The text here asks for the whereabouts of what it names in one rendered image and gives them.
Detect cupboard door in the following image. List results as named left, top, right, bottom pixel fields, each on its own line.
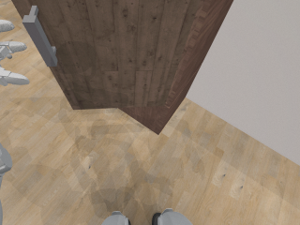
left=11, top=0, right=201, bottom=110

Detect left robot hand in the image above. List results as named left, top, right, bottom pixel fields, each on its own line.
left=0, top=20, right=30, bottom=86

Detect right robot shin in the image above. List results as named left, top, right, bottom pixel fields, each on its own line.
left=161, top=208, right=173, bottom=215

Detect left robot shin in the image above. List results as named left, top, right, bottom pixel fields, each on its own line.
left=112, top=211, right=123, bottom=216

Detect robot shin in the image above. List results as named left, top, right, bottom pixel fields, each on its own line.
left=112, top=211, right=123, bottom=216
left=161, top=208, right=173, bottom=215

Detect handle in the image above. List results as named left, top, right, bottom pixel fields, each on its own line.
left=22, top=6, right=58, bottom=67

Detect left robot upper arm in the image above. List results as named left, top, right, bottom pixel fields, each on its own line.
left=0, top=143, right=13, bottom=225

